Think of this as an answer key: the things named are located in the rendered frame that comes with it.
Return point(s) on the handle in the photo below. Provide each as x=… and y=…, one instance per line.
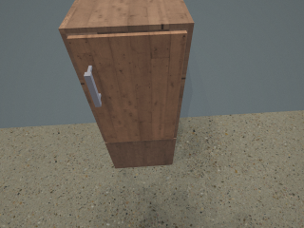
x=95, y=95

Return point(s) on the cupboard door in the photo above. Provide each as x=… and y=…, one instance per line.
x=138, y=75

